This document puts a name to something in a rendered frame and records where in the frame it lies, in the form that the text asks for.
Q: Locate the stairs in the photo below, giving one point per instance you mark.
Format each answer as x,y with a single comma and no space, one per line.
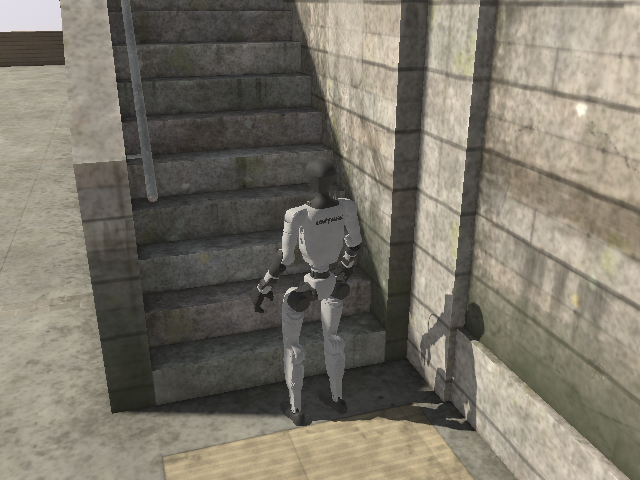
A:
231,130

